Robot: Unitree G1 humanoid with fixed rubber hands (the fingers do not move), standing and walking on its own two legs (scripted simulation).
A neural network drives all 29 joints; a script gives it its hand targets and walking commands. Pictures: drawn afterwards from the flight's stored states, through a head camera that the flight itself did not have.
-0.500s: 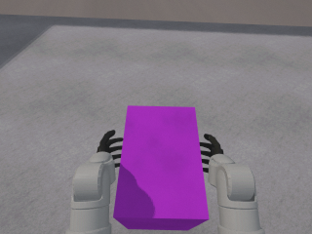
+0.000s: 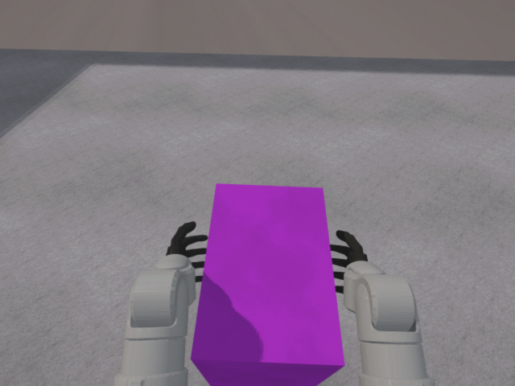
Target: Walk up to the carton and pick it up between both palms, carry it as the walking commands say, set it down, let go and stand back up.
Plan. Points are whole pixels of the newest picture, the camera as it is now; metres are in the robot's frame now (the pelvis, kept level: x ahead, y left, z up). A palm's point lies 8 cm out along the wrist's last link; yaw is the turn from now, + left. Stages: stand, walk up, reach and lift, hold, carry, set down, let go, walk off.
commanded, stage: carry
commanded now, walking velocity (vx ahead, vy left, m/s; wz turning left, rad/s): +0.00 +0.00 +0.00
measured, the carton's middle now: (264, 291) +0.30 +0.00 +0.00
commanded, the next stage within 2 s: hold in 1.14 s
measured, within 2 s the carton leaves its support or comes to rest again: neither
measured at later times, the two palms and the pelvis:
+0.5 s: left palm (170, 293) +0.26 +0.14 +0.06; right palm (348, 296) +0.26 -0.12 +0.05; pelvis -0.03 +0.00 +0.00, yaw +0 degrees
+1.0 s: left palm (170, 297) +0.27 +0.14 +0.04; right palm (345, 301) +0.26 -0.12 +0.04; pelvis -0.03 +0.01 +0.00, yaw +0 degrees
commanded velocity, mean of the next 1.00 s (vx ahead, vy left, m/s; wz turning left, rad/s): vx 0.00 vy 0.00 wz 0.00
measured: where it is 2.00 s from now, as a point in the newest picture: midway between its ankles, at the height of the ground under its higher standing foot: outside the picture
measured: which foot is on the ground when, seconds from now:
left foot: down 0.00-1.00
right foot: down 0.00-1.00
